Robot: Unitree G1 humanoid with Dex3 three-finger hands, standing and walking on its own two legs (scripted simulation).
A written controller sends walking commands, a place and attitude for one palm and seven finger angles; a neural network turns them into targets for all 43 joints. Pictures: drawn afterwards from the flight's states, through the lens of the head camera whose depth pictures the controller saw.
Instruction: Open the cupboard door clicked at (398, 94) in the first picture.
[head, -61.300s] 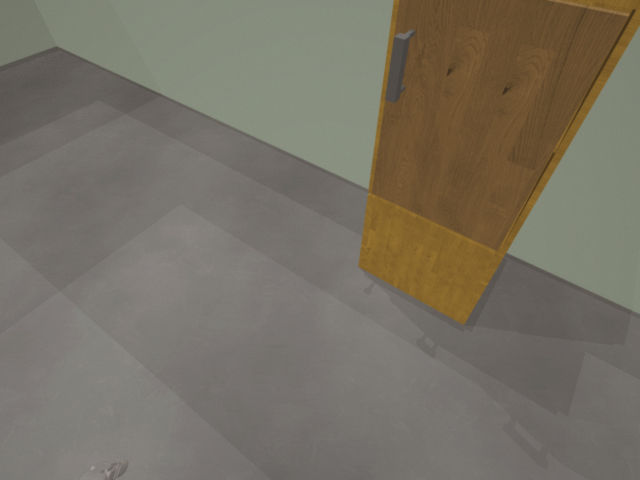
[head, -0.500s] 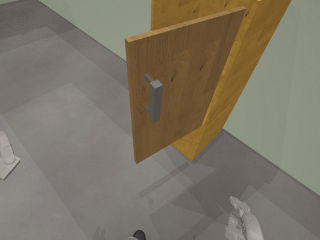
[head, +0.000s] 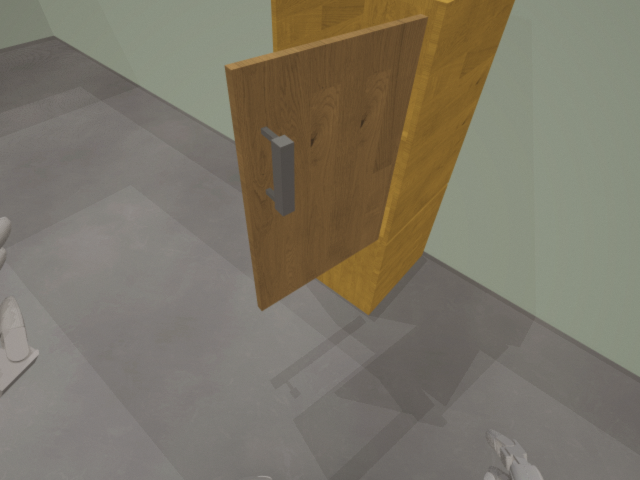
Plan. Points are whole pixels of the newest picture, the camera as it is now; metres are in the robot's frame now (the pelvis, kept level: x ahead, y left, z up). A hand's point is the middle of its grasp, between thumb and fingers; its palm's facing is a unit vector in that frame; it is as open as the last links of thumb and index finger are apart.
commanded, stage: stop stepping back and stand still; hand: left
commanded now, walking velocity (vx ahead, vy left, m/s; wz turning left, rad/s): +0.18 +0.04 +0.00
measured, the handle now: (276, 171) +0.56 +0.12 +0.08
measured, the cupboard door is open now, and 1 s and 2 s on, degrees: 79 79 79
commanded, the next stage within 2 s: let the arm hang, fingers relaxed in 0.36 s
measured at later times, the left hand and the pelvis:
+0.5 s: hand (32, 372) +0.18 +0.28 +0.13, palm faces +0.42 -0.77 -0.48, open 7.4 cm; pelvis -0.01 +0.01 -0.01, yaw +3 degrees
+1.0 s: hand out of the picture -0.07 +0.20 -0.17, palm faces +0.12 -0.96 -0.24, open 7.2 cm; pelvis -0.02 +0.01 +0.00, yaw +6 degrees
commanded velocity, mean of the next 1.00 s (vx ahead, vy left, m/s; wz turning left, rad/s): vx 0.02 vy -0.01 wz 0.00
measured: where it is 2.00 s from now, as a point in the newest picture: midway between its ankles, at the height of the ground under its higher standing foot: outside the picture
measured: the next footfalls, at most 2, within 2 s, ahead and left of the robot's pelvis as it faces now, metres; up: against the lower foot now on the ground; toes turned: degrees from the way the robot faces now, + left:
left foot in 0.10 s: +0.05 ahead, +0.14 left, +0.00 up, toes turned +3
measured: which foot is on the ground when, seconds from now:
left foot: up 0.00-0.08, down 0.10-1.00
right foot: down 0.00-1.00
